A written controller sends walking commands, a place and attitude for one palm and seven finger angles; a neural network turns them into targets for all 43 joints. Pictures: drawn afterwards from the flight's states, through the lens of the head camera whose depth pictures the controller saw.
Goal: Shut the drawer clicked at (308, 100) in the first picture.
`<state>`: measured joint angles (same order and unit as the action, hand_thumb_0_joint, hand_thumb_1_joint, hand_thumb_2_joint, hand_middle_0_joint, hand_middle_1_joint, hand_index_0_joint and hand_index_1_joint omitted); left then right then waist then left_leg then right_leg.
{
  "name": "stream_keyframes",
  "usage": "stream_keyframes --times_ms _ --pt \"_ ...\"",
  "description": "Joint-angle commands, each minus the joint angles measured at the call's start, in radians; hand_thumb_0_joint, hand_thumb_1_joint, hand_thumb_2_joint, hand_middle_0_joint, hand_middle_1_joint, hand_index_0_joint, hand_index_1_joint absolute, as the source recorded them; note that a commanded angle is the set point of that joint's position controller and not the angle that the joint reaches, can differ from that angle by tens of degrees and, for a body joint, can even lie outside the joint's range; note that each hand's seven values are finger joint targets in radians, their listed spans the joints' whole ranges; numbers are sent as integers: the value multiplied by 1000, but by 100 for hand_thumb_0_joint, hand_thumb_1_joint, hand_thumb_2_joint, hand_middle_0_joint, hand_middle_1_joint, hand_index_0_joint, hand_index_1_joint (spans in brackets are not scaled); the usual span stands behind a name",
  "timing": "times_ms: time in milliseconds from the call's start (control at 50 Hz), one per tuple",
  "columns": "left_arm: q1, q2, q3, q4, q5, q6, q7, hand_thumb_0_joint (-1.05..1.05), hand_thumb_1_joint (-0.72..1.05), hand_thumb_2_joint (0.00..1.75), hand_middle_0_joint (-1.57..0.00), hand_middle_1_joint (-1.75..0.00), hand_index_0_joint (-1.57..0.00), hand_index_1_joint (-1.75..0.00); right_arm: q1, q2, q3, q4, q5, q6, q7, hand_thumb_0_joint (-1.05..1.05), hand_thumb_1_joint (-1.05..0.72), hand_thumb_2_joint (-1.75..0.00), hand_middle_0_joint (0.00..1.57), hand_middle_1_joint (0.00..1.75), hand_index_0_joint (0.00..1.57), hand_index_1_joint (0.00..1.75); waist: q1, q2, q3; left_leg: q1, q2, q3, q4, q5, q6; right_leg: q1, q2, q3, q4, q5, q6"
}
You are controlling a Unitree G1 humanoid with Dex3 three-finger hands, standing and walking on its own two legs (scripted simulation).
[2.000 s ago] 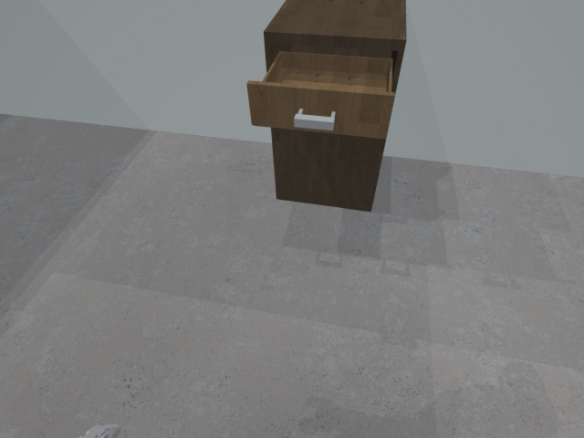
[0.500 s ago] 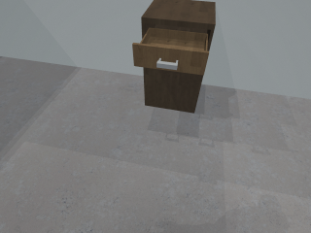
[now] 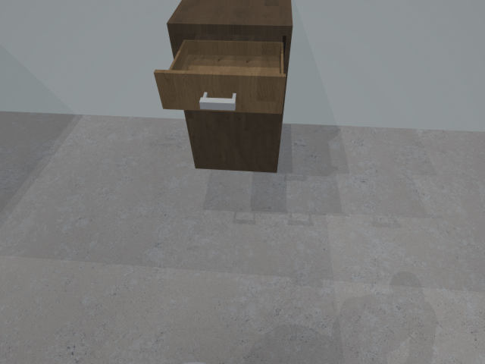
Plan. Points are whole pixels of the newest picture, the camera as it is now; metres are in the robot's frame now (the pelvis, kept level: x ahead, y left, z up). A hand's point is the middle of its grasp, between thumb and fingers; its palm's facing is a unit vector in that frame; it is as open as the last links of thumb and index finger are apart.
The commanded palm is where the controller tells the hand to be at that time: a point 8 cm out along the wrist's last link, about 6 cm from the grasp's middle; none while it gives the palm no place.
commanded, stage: walk to a spot facing it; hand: left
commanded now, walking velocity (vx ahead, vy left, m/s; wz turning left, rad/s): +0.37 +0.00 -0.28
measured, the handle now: (218, 99) +0.88 +0.17 -0.07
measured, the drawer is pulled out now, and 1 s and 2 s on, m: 0.29 0.29 0.29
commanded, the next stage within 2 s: turn to face it in 0.58 s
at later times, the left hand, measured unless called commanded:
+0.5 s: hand (144, 315) +0.23 +0.24 -0.17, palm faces -0.13 -0.97 -0.19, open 7.4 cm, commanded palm none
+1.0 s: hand (219, 218) +0.47 +0.11 -0.15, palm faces -0.33 -0.93 -0.14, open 7.4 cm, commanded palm none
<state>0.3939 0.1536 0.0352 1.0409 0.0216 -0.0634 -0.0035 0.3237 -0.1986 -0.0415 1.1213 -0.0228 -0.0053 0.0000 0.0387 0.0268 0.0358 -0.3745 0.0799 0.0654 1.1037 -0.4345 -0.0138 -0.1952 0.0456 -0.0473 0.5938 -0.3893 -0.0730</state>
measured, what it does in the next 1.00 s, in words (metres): walks ahead, turning right: left foot, then right foot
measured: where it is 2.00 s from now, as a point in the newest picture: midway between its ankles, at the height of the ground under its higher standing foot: (251, 354)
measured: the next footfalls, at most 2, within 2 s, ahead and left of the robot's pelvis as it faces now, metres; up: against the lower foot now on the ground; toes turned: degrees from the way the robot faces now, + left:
left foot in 0.34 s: +0.31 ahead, +0.13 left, +0.00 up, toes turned -3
right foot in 0.78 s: +0.33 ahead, -0.13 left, +0.00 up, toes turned -29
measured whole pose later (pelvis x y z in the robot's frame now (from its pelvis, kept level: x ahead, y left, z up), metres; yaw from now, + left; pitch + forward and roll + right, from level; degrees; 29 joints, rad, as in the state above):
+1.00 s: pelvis +0.29 +0.01 +0.00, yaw -16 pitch -1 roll -2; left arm 0.08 0.13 0.02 0.94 0.03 0.01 0.02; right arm 0.35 -0.13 -0.03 1.06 -0.01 0.04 -0.01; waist -0.07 0.01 0.05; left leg -0.38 0.09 0.09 0.90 -0.46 -0.03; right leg -0.27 -0.07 -0.22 0.55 -0.24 -0.01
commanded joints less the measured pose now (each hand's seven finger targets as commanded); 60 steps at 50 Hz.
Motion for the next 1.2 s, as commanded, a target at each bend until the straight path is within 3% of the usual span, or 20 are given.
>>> stream_keyframes --times_ms 0,200,260,280,300,320,380,440,660,700,720,740,760,780,840,960,1020,1060,1080,1180 --pt "144 155 36 5 5 -15 29 0 90 90 -20 -30 -20 -30 -165 -57 -24 -158 -3 -48 4 0 -90 -90 20 30 20 30 -4 -84 54 -354 47 -25 68 111 -22 163 -308 383 -336 444 -165" --pt "134 148 39 25 5 -19 36 0 90 90 -20 -30 -20 -30 -302 -12 -21 -249 11 -57 30 0 -90 -90 20 30 20 30 5 -170 94 -146 -14 42 -367 277 7 100 -219 245 -360 569 -93" --pt "100 168 51 17 2 -17 35 0 90 90 -20 -30 -20 -30 -102 -50 -33 -195 3 -71 6 0 -90 -90 20 30 20 30 -90 -129 2 172 -81 62 -528 301 36 66 -180 213 -107 781 -62" --pt "105 152 51 11 -1 -13 29 0 90 90 -20 -30 -20 -30 44 -99 -43 -156 -2 -71 -7 0 -90 -90 20 30 20 30 -139 -111 -65 393 -36 10 -542 305 56 -62 -142 208 82 661 -47" --pt "136 100 55 -8 -14 -9 20 0 90 90 -20 -30 -20 -30 178 -206 -69 -132 -19 -75 -21 0 -90 -90 20 30 20 30 -174 102 -187 593 222 -308 -604 281 139 -248 -26 117 387 287 -10" --pt "121 73 50 -43 -15 -17 10 0 90 90 -20 -30 -20 -30 224 -252 -68 -128 -10 -72 -20 0 -90 -90 20 30 20 30 -154 242 -215 574 421 -594 -789 262 232 -364 41 75 695 -158 5" --pt "-6 83 52 -71 1 10 -11 0 90 90 -20 -30 -20 -30 -30 -95 -32 -180 3 -79 -26 0 -90 -90 20 30 20 30 -65 121 11 192 356 -388 -894 -8 207 -445 -121 96 805 5 16" --pt "20 41 54 -73 10 59 -27 0 90 90 -20 -30 -20 -30 -86 -56 -23 -181 0 -89 -28 0 -90 -90 20 30 20 30 3 100 20 28 276 -109 -900 148 157 -349 -159 62 673 82 42" --pt "-259 69 48 -209 10 75 -40 0 90 90 -20 -30 -20 -30 -2 -156 -49 -188 -8 -51 -19 0 -90 -90 20 30 20 30 -74 80 -12 193 278 108 -743 493 145 -219 -112 -62 119 136 79" --pt "-206 76 40 -186 13 62 -25 0 90 90 -20 -30 -20 -30 7 -147 -38 -175 -10 -39 -17 0 -90 -90 20 30 20 30 -43 46 -44 169 241 109 -621 541 114 -60 -75 -89 -25 196 69" --pt "-124 116 45 -154 16 48 -15 0 90 90 -20 -30 -20 -30 9 -122 -30 -165 -3 -40 -14 0 -90 -90 20 30 20 30 0 -18 -97 114 190 139 -481 501 71 100 -107 -46 -120 307 58" --pt "-50 212 59 -123 20 30 2 0 90 90 -20 -30 -20 -30 49 -56 -10 -165 9 -41 -9 0 -90 -90 20 30 20 30 18 -231 -201 -93 86 197 -264 192 11 335 -340 200 -142 574 -18" --pt "-2 259 53 -103 -3 27 8 0 90 90 -20 -30 -20 -30 32 -44 -1 -176 17 -29 -19 0 -90 -90 20 30 20 30 29 -248 -242 -120 22 93 -129 -229 -13 309 -485 299 -171 826 -132" --pt "-54 238 46 -102 -5 28 18 0 90 90 -20 -30 -20 -30 32 -48 -3 -159 14 -15 -25 0 -90 -90 20 30 20 30 10 -170 -208 -87 27 13 -80 -215 -8 202 -457 234 -202 789 -150" --pt "-246 187 31 -129 1 39 34 0 90 90 -20 -30 -20 -30 66 -39 -1 -104 11 13 -24 0 -90 -90 20 30 20 30 -58 -175 -84 -46 41 -30 -47 -75 -19 2 -405 105 -274 528 -113" --pt "-246 184 48 -133 3 69 42 0 90 90 -20 -30 -20 -30 57 0 -3 -113 6 27 -9 0 -90 -90 20 30 20 30 -43 -148 -22 10 9 47 -272 1 -23 -62 -385 -24 -267 313 -65" --pt "-235 159 54 -134 -10 84 38 0 90 90 -20 -30 -20 -30 112 -11 -11 -111 2 18 -5 0 -90 -90 20 30 20 30 -66 -73 -23 143 11 36 -579 194 -10 -126 -332 -90 -94 167 17" --pt "-248 69 43 -191 -16 95 28 0 90 90 -20 -30 -20 -30 140 -145 -39 -146 -13 6 -15 0 -90 -90 20 30 20 30 -87 284 -1 131 304 -432 -823 450 167 -298 -129 -125 224 -171 121" --pt "-293 82 41 -202 -3 96 31 0 90 90 -20 -30 -20 -30 150 -160 -42 -135 -14 -2 -30 0 -90 -90 20 30 20 30 -108 302 -2 162 338 -500 -843 551 230 -365 -120 -38 404 -242 116" --pt "-233 84 51 -123 -8 85 25 0 90 90 -20 -30 -20 -30 29 -97 -33 -154 3 -22 -47 0 -90 -90 20 30 20 30 -55 52 -98 347 195 -217 -746 866 186 -396 -134 36 531 -9 140"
